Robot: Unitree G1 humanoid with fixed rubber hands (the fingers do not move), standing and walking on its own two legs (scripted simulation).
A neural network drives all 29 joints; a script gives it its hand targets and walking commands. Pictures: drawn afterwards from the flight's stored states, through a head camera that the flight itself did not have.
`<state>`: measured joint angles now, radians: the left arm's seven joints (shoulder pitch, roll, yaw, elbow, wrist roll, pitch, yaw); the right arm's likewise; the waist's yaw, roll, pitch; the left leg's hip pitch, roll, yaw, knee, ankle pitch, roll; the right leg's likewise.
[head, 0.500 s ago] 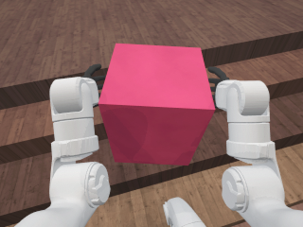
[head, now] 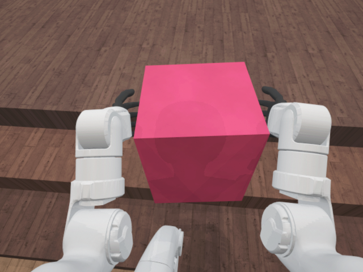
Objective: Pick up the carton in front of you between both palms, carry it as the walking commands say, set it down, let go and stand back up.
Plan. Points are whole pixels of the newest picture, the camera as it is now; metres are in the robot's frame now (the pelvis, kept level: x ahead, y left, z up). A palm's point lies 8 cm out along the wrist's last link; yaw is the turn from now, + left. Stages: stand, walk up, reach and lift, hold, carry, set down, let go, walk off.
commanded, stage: carry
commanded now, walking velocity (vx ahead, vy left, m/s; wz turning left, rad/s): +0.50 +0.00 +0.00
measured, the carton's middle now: (196, 137) +0.40 +0.05 +0.06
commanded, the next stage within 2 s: none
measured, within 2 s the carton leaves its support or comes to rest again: neither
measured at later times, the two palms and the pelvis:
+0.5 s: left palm out of the picture +0.71 +0.09 +0.31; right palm out of the picture +0.64 -0.20 +0.30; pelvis +0.30 +0.03 +0.15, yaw -4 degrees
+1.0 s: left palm out of the picture +0.96 +0.11 +0.46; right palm out of the picture +0.99 -0.19 +0.47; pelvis +0.59 -0.08 +0.30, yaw +0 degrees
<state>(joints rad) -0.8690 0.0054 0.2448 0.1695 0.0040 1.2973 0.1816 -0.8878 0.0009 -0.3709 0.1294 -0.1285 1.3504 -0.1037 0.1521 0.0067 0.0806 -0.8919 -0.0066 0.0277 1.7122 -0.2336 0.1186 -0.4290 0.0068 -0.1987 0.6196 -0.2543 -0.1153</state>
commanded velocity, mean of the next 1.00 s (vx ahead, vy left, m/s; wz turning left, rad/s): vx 0.50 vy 0.00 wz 0.00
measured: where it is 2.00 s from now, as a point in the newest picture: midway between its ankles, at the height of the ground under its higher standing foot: (221, 64)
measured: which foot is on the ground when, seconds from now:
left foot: up 0.00-0.22, down 0.24-0.76, up 0.78-1.00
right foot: down 0.00-0.30, up 0.32-0.72, down 0.74-1.00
